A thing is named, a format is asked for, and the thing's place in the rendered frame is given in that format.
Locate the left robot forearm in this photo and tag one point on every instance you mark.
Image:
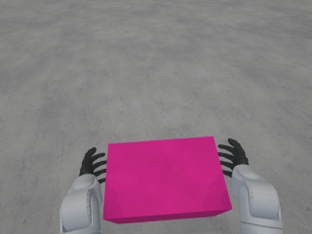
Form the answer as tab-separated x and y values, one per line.
79	210

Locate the carton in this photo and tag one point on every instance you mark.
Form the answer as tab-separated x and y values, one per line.
164	179

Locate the right robot forearm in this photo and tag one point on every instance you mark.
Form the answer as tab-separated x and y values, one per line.
259	203

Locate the robot left hand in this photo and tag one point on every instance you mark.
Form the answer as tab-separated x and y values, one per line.
88	167

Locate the robot right hand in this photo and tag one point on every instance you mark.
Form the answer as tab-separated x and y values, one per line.
238	157

